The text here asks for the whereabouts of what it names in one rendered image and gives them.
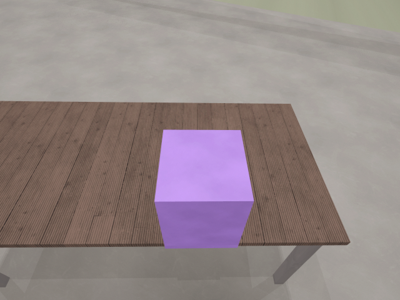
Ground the carton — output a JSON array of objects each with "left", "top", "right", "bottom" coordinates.
[{"left": 154, "top": 130, "right": 254, "bottom": 249}]

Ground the table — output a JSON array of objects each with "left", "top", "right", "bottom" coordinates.
[{"left": 0, "top": 101, "right": 350, "bottom": 288}]

